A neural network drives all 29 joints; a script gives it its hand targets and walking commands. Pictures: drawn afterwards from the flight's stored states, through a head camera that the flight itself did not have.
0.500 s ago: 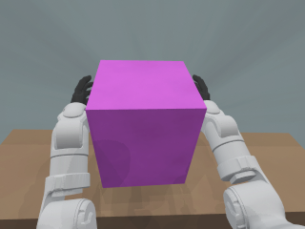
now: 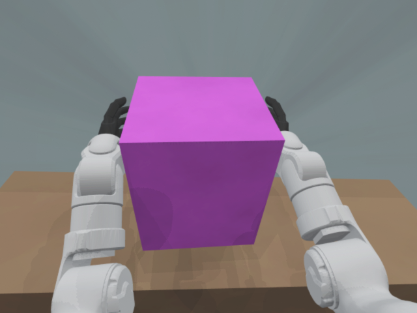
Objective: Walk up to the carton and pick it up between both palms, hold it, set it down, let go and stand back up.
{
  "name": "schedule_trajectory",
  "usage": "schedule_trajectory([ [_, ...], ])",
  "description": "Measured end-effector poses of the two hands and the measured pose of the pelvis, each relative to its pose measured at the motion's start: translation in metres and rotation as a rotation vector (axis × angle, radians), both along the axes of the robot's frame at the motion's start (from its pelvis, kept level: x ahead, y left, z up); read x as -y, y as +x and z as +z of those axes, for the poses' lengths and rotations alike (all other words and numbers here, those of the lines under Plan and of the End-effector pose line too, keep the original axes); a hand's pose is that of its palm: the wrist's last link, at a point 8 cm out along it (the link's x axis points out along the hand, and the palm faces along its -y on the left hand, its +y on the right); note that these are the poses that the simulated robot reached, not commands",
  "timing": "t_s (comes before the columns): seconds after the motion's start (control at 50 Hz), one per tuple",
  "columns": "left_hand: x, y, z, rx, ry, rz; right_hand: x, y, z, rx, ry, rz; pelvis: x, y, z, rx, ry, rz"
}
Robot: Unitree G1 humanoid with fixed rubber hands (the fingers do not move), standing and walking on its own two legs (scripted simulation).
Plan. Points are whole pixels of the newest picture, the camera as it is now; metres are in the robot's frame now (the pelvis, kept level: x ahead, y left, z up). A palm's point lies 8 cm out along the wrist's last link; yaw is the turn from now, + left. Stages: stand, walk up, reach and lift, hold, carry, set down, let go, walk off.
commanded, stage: hold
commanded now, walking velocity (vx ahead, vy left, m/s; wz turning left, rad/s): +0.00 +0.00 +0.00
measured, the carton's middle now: (197, 162) +0.35 +0.01 +0.18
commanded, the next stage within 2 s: none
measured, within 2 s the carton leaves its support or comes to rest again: neither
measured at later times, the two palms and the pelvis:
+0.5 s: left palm (109, 137) +0.37 +0.16 +0.22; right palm (274, 136) +0.38 -0.14 +0.22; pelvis +0.01 +0.00 +0.00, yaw +0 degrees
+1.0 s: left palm (112, 139) +0.37 +0.16 +0.22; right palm (278, 139) +0.37 -0.15 +0.22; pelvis +0.00 +0.00 +0.00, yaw +0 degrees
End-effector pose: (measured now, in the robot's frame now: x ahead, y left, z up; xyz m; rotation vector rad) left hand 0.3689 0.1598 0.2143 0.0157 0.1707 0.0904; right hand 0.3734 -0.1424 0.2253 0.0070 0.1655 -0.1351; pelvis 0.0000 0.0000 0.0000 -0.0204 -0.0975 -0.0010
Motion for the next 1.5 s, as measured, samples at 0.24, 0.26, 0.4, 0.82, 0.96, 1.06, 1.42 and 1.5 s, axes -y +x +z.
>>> schedule_trajectory([
  [0.24,0.000,0.003,0.001,0.009,0.012,0.003,0.000,0.004,-0.002,0.009,-0.009,0.006,0.001,0.005,0.000,-0.008,0.001,0.001],
  [0.26,0.000,0.004,0.002,0.007,0.010,0.004,0.000,0.005,-0.002,0.007,-0.005,0.007,0.001,0.005,0.000,-0.007,0.001,0.002],
  [0.4,-0.003,0.004,0.003,0.008,0.021,0.006,-0.002,0.006,-0.002,0.009,0.000,0.012,-0.001,0.011,0.000,0.003,0.001,0.003],
  [0.82,0.001,-0.001,0.000,0.017,0.016,-0.006,0.001,-0.003,-0.006,0.016,0.005,-0.002,-0.002,0.006,0.000,0.015,-0.001,0.000],
  [0.96,0.003,-0.002,0.000,0.006,0.006,-0.002,0.004,-0.003,-0.005,0.005,0.001,-0.001,0.000,0.002,0.000,0.009,0.001,-0.003],
  [1.06,0.002,0.000,0.004,0.012,0.009,0.002,0.002,0.000,-0.002,0.012,0.003,0.004,0.002,0.001,0.000,0.001,0.002,-0.001],
  [1.42,-0.005,0.000,0.000,0.004,0.008,0.001,-0.005,0.001,-0.002,0.003,-0.005,0.007,-0.002,0.008,0.000,0.016,0.000,0.004],
  [1.5,-0.004,0.001,-0.002,0.001,0.014,-0.005,-0.004,0.001,-0.004,0.000,-0.006,0.004,-0.003,0.008,0.000,0.012,-0.001,0.003],
])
